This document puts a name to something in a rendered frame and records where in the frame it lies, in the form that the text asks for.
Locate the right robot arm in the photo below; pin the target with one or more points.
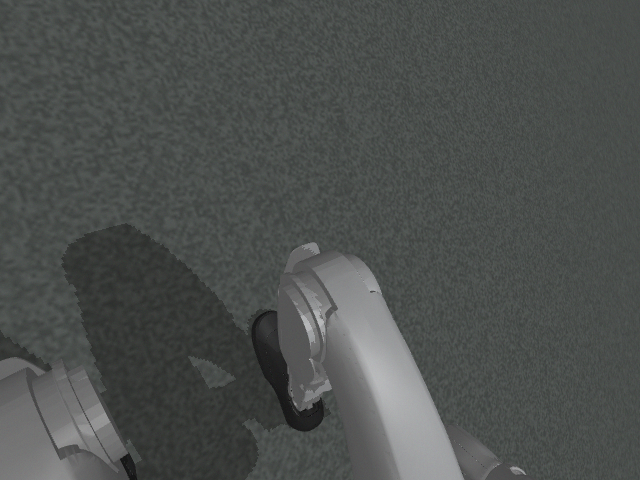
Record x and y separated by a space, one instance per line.
508 471

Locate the right robot hand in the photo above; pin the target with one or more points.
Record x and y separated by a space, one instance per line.
475 460

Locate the right robot foot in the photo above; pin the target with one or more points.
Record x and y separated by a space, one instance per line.
274 367

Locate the left robot foot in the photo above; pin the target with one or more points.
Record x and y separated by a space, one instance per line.
129 466

